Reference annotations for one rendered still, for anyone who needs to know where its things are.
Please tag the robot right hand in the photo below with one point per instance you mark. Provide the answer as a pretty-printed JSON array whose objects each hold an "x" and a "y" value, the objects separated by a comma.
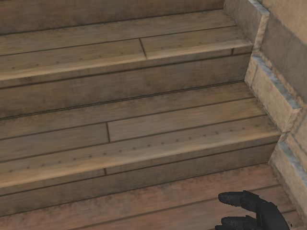
[{"x": 268, "y": 217}]

